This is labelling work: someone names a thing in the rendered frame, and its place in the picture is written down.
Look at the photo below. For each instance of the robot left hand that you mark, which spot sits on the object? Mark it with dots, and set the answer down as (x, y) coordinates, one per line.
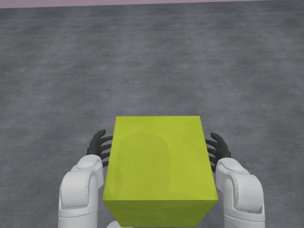
(95, 147)

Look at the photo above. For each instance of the right robot forearm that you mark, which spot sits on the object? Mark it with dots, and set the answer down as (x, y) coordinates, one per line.
(243, 198)

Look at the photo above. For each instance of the carton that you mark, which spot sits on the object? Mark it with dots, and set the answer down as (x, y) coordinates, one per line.
(159, 173)

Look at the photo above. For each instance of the left robot forearm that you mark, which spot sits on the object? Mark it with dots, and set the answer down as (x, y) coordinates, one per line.
(78, 194)

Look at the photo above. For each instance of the robot right hand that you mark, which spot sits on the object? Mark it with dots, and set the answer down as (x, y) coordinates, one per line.
(220, 152)

